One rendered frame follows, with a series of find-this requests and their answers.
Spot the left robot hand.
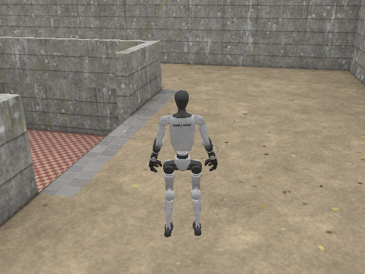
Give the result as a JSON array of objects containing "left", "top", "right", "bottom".
[{"left": 149, "top": 160, "right": 162, "bottom": 172}]

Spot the right robot foot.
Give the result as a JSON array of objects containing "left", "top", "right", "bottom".
[{"left": 193, "top": 221, "right": 201, "bottom": 236}]

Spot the robot left forearm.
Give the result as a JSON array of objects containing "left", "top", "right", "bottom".
[{"left": 150, "top": 138, "right": 161, "bottom": 162}]

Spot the robot right forearm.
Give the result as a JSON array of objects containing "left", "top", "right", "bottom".
[{"left": 204, "top": 138, "right": 216, "bottom": 160}]

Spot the robot head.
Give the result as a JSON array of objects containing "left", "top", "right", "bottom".
[{"left": 172, "top": 90, "right": 192, "bottom": 118}]

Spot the left robot upper arm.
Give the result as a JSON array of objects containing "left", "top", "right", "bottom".
[{"left": 155, "top": 115, "right": 170, "bottom": 147}]

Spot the right robot upper arm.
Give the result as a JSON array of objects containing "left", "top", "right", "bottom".
[{"left": 194, "top": 115, "right": 210, "bottom": 146}]

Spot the right robot hand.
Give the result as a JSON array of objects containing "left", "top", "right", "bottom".
[{"left": 205, "top": 158, "right": 218, "bottom": 171}]

